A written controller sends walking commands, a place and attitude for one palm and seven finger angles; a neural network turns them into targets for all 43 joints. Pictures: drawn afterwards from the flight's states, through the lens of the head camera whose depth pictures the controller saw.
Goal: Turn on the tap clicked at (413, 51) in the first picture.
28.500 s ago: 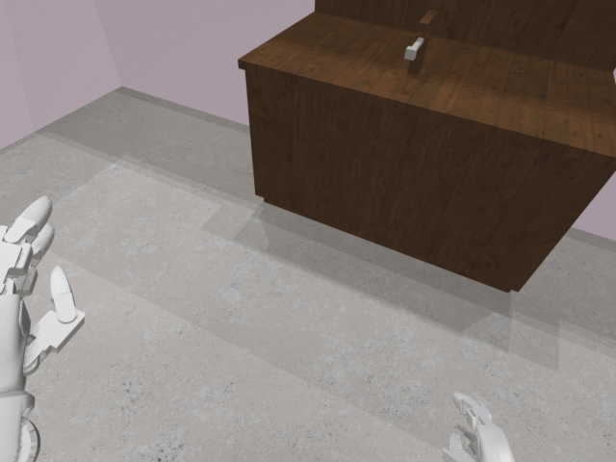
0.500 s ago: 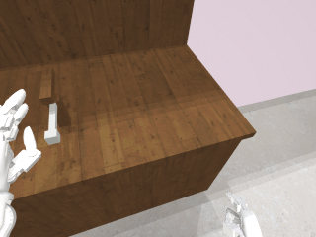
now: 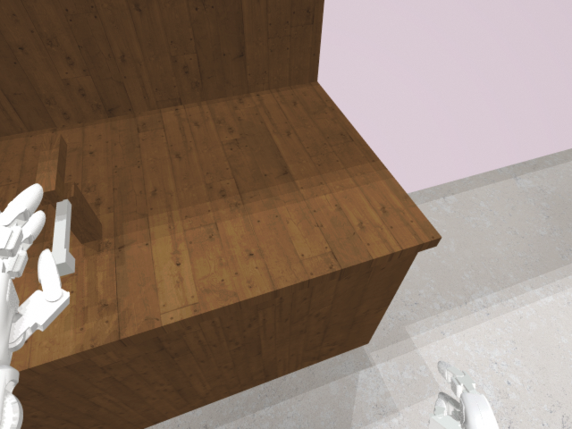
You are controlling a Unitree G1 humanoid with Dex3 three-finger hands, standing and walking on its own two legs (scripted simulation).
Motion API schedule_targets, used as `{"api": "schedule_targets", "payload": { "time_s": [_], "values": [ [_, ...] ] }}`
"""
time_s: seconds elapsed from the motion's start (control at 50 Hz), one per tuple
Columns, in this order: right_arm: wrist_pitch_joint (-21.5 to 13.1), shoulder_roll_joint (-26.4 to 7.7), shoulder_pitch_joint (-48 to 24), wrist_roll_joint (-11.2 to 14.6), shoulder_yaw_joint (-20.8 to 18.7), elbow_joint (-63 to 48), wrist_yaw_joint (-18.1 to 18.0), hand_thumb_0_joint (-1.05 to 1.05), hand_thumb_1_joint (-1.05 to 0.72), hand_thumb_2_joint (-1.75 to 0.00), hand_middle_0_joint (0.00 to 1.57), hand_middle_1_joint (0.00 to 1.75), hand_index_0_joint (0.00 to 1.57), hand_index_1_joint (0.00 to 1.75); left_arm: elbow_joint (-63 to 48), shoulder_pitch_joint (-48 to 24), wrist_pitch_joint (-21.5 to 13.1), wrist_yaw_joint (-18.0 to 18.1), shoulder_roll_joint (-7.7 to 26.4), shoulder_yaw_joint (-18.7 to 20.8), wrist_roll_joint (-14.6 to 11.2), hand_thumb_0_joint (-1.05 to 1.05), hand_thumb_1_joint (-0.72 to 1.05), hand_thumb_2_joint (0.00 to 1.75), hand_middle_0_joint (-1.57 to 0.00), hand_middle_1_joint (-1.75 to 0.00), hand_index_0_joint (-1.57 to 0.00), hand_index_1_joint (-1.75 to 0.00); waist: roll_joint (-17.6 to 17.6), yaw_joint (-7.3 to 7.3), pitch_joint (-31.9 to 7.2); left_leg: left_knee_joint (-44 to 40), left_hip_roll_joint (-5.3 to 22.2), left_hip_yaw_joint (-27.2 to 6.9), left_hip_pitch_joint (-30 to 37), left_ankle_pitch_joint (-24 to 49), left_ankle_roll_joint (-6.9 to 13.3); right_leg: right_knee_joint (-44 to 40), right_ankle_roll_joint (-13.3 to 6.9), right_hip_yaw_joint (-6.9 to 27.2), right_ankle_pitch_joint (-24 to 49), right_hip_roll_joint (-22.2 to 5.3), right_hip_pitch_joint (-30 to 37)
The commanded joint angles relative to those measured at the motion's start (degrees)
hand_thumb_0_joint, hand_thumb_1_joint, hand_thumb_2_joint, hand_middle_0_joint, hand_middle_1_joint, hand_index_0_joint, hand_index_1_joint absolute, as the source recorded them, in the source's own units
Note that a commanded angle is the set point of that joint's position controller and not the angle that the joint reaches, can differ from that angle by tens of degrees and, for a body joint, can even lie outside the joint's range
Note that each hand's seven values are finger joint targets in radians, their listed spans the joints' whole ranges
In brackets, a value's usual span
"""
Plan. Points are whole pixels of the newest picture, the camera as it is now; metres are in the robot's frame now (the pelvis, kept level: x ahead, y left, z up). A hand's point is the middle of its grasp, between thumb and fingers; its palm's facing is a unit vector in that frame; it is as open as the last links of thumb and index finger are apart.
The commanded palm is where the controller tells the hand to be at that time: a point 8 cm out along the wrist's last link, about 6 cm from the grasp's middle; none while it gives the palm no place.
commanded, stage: come to a stop and stand still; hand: left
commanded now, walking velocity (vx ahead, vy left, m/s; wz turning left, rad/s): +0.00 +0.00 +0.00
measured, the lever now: (59, 263) +0.31 +0.34 +0.05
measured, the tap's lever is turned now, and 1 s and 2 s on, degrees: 0 0 0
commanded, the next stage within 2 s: look again from close up in 0.86 s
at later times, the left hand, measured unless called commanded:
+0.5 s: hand out of the picture +0.23 +0.34 +0.15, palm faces +0.40 -0.85 -0.35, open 7.4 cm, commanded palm +0.16 +0.36 +0.17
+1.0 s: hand out of the picture +0.22 +0.34 +0.16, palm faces +0.36 -0.86 -0.37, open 7.4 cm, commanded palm +0.16 +0.37 +0.17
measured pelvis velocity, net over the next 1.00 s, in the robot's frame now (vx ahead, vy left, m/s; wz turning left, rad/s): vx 0.00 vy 0.10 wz -0.01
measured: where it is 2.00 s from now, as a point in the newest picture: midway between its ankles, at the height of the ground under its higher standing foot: outside the picture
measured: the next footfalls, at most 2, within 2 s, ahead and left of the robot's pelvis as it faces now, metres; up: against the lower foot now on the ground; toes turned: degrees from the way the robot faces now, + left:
none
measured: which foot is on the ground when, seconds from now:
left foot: down 0.00-1.00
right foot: down 0.00-1.00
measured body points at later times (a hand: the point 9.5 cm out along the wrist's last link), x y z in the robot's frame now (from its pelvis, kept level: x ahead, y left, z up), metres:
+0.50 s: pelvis +0.00 +0.08 +0.00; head +0.03 +0.11 +0.45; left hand +0.20 +0.38 +0.17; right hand +0.18 -0.13 -0.07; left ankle -0.01 +0.14 -0.74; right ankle +0.03 -0.05 -0.74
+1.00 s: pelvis +0.00 +0.10 +0.00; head +0.03 +0.12 +0.44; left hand +0.20 +0.39 +0.18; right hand +0.18 -0.12 -0.08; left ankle -0.01 +0.14 -0.74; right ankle +0.03 -0.04 -0.74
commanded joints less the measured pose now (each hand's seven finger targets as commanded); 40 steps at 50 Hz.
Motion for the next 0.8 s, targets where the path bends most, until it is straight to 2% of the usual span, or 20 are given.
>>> {"api": "schedule_targets", "payload": {
  "time_s": [0.0,0.02,0.04,0.06,0.08,0.12,0.16,0.2,0.22,0.26,0.28,0.32,0.38,0.46,0.48,0.56,0.62,0.68,0.7,0.78],
  "values": [
    [-3.02,-5.17,-6.56,-0.31,-0.83,-8.96,-0.36,0.00,-0.90,-0.90,0.20,0.30,0.20,0.30,-10.36,-3.86,-3.22,1.80,9.78,6.30,0.49,0.00,0.90,0.90,-0.20,-0.30,-0.20,-0.30,-1.31,1.32,-8.28,-1.94,0.96,-3.34,4.36,5.75,2.69,-5.65,7.11,12.15,3.29,-13.44,4.22],
    [-3.13,-5.28,-6.31,-0.24,-0.95,-9.15,-0.37,0.00,-0.90,-0.90,0.20,0.30,0.20,0.30,-10.77,-4.93,-3.07,1.79,9.89,6.18,0.54,0.00,0.90,0.90,-0.20,-0.30,-0.20,-0.30,-1.94,1.46,-8.47,-2.57,1.01,-3.66,4.43,6.14,2.52,-5.16,6.65,12.03,3.73,-13.23,4.72],
    [-6.77,-5.86,4.56,-2.75,-2.77,-5.21,-0.41,0.00,-0.90,-0.90,0.20,0.30,0.20,0.30,-24.10,-61.90,-9.06,1.19,55.14,38.60,8.14,0.00,0.90,0.90,-0.20,-0.30,-0.20,-0.30,-9.21,0.16,4.19,1.55,-2.20,6.16,1.19,4.06,0.57,-11.06,17.62,5.64,10.83,-7.65,-7.21],
    [-6.38,-1.96,-2.40,-2.20,-1.43,-4.34,-0.42,0.00,-0.90,-0.90,0.20,0.30,0.20,0.30,9.05,-29.82,-6.92,-1.56,21.74,17.33,2.78,0.00,0.90,0.90,-0.20,-0.30,-0.20,-0.30,-2.08,1.59,-10.47,-2.23,-3.35,0.79,0.39,6.69,2.43,-1.48,11.58,5.95,6.98,-10.71,5.22],
    [-5.64,-4.47,-5.93,0.12,-2.63,-9.64,0.52,0.00,-0.90,-0.90,0.20,0.30,0.20,0.30,7.41,-16.98,-5.10,-1.42,8.39,8.91,0.41,0.00,0.90,0.90,-0.20,-0.30,-0.20,-0.30,10.50,3.78,-11.67,-3.07,-1.86,0.57,4.44,7.80,1.96,3.23,6.83,9.60,10.45,-10.91,7.49],
    [-5.81,-5.16,-2.79,-0.03,-2.09,-9.64,1.63,0.00,-0.90,-0.90,0.20,0.30,0.20,0.30,0.26,-10.81,-6.37,-1.58,8.37,5.86,0.34,0.00,0.90,0.90,-0.20,-0.30,-0.20,-0.30,6.52,3.36,-10.08,-2.00,-1.22,0.92,-0.84,1.03,1.79,2.27,6.67,11.57,3.43,-12.61,8.38],
    [-5.81,-4.63,-4.02,0.15,-1.29,-10.23,2.47,0.00,-0.90,-0.90,0.20,0.30,0.20,0.30,-3.89,-5.34,-6.55,-1.21,6.94,3.20,0.27,0.00,0.90,0.90,-0.20,-0.30,-0.20,-0.30,-4.30,3.76,-6.69,-0.99,-2.68,-0.04,-2.54,-3.47,2.09,-3.36,7.74,13.02,-5.14,-12.89,6.13],
    [-5.95,-4.69,-5.03,-0.10,-0.93,-10.04,2.27,0.00,-0.90,-0.90,0.20,0.30,0.20,0.30,-5.54,-4.16,-6.24,-0.68,8.51,4.54,0.54,0.00,0.90,0.90,-0.20,-0.30,-0.20,-0.30,-10.72,3.35,-6.01,-2.08,-2.54,-1.06,0.59,-3.01,1.91,-5.28,5.89,11.25,-9.89,-12.28,2.50],
    [-6.20,-4.82,-5.26,-0.47,-0.87,-10.16,1.82,0.00,-0.90,-0.90,0.20,0.30,0.20,0.30,-6.53,-5.35,-6.22,-0.38,10.49,6.64,0.68,0.00,0.90,0.90,-0.20,-0.30,-0.20,-0.30,-11.83,3.23,-6.09,-3.02,-2.14,-1.59,1.43,-2.41,1.83,-5.35,4.93,10.63,-11.65,-11.79,1.57],
    [-6.64,-4.99,-5.46,-1.07,-0.71,-10.11,0.99,0.00,-0.90,-0.90,0.20,0.30,0.20,0.30,-6.97,-7.03,-6.38,-0.36,11.38,8.54,0.84,0.00,0.90,0.90,-0.20,-0.30,-0.20,-0.30,-8.32,2.83,-5.35,-4.54,-1.24,-2.33,3.09,-0.35,1.97,-4.47,3.96,10.49,-10.64,-10.92,-0.42],
    [-6.67,-5.12,-6.80,-1.27,-0.21,-9.79,0.72,0.00,-0.90,-0.90,0.20,0.30,0.20,0.30,-10.23,-9.79,-6.82,-0.07,14.24,10.97,1.05,0.00,0.90,0.90,-0.20,-0.30,-0.20,-0.30,-2.65,2.76,-5.38,-6.16,-0.50,-2.54,4.42,1.01,2.00,-2.71,3.65,9.30,-8.22,-10.23,-0.93],
    [-7.06,-4.56,-6.28,-1.47,0.03,-9.92,0.32,0.00,-0.90,-0.90,0.20,0.30,0.20,0.30,-10.16,-12.31,-7.17,-0.12,11.55,9.34,1.10,0.00,0.90,0.90,-0.20,-0.30,-0.20,-0.30,1.75,2.58,-6.51,-6.91,0.53,-3.47,3.34,3.15,2.34,1.04,3.67,7.25,-2.12,-9.60,2.39],
    [-8.08,-4.22,-7.31,-1.45,0.31,-9.86,0.48,0.00,-0.90,-0.90,0.20,0.30,0.20,0.30,-14.01,-15.72,-7.57,-0.16,11.53,8.49,1.42,0.00,0.90,0.90,-0.20,-0.30,-0.20,-0.30,5.37,2.54,-7.82,-6.66,1.24,-3.97,4.73,7.96,2.04,4.31,3.65,5.59,4.26,-9.16,4.06],
    [-8.68,-4.40,-5.78,-1.58,-0.22,-9.65,1.15,0.00,-0.90,-0.90,0.20,0.30,0.20,0.30,-13.74,-12.77,-7.65,-0.23,8.77,5.89,1.58,0.00,0.90,0.90,-0.20,-0.30,-0.20,-0.30,4.97,2.48,-8.53,-6.09,2.65,-5.17,4.83,16.70,1.01,7.36,3.74,3.16,6.56,-9.00,5.43],
    [-8.78,-4.16,-6.51,-1.44,-0.04,-9.42,1.46,0.00,-0.90,-0.90,0.20,0.30,0.20,0.30,-14.24,-11.80,-7.55,-0.32,8.23,5.55,1.80,0.00,0.90,0.90,-0.20,-0.30,-0.20,-0.30,6.66,2.41,-8.30,-6.30,2.68,-4.82,6.25,20.82,0.10,8.44,3.71,2.25,5.64,-8.46,4.14],
    [-7.89,-4.48,-4.70,-1.67,-0.77,-9.33,2.23,0.00,-0.90,-0.90,0.20,0.30,0.20,0.30,-13.06,-10.27,-7.38,-0.58,7.72,5.22,2.00,0.00,0.90,0.90,-0.20,-0.30,-0.20,-0.30,6.82,1.98,-6.41,-6.71,5.54,-5.58,7.25,29.91,-1.09,12.03,3.78,0.39,-4.08,-8.29,0.23],
    [-7.19,-4.55,-4.52,-2.02,-0.67,-9.55,2.61,0.00,-0.90,-0.90,0.20,0.30,0.20,0.30,-13.32,-11.49,-7.13,-0.56,8.08,5.70,2.05,0.00,0.90,0.90,-0.20,-0.30,-0.20,-0.30,6.84,1.70,-6.10,-5.60,6.29,-5.78,10.23,38.27,-2.53,11.60,3.57,-1.19,-5.98,-8.26,-1.72],
    [-6.55,-4.66,-5.90,-1.81,-0.31,-10.20,2.70,0.00,-0.90,-0.90,0.20,0.30,0.20,0.30,-14.48,-12.45,-6.74,-0.20,9.48,6.93,2.27,0.00,0.90,0.90,-0.20,-0.30,-0.20,-0.30,5.85,1.71,-6.09,-4.44,5.45,-5.24,10.59,40.31,-4.39,8.79,3.07,-1.94,-2.50,-8.13,-0.12],
    [-6.11,-4.77,-5.50,-2.10,-0.19,-10.10,2.65,0.00,-0.90,-0.90,0.20,0.30,0.20,0.30,-13.11,-11.60,-6.68,-0.37,7.95,5.59,1.95,0.00,0.90,0.90,-0.20,-0.30,-0.20,-0.30,5.10,1.35,-6.25,-4.31,5.03,-5.31,9.53,38.77,-4.40,8.18,2.96,-1.96,-1.80,-8.06,1.06],
    [-5.60,-4.59,-6.51,-1.53,-0.53,-10.81,2.33,0.00,-0.90,-0.90,0.20,0.30,0.20,0.30,-15.28,-8.76,-6.51,0.13,9.80,7.96,1.57,0.00,0.90,0.90,-0.20,-0.30,-0.20,-0.30,5.47,1.72,-7.46,-4.68,4.15,-4.42,8.48,34.70,-5.19,7.73,2.59,-1.16,1.97,-8.66,3.56]
  ]
}}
